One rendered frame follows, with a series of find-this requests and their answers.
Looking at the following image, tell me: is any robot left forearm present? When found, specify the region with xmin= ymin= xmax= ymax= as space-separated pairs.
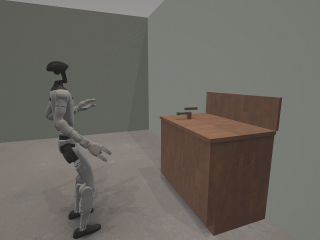
xmin=74 ymin=106 xmax=79 ymax=115

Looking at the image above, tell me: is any right robot thigh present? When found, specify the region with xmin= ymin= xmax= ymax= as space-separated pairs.
xmin=63 ymin=145 xmax=94 ymax=196

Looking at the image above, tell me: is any tap lever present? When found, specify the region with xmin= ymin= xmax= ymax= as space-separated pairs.
xmin=176 ymin=112 xmax=188 ymax=116

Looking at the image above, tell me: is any robot left hand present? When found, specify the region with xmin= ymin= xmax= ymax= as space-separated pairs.
xmin=77 ymin=99 xmax=96 ymax=111

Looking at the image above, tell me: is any right robot upper arm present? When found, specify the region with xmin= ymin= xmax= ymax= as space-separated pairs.
xmin=54 ymin=90 xmax=69 ymax=129

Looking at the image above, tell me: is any left robot upper arm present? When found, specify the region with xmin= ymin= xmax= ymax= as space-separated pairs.
xmin=45 ymin=102 xmax=54 ymax=121

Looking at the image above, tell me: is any robot right hand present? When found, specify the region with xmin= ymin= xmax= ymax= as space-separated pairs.
xmin=87 ymin=142 xmax=112 ymax=162

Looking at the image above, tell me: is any counter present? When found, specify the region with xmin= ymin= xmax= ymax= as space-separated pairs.
xmin=159 ymin=92 xmax=282 ymax=236

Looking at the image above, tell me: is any left robot shin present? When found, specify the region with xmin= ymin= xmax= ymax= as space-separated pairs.
xmin=74 ymin=182 xmax=82 ymax=213

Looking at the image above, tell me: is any robot right forearm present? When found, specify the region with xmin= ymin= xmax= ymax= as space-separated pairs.
xmin=56 ymin=120 xmax=92 ymax=149

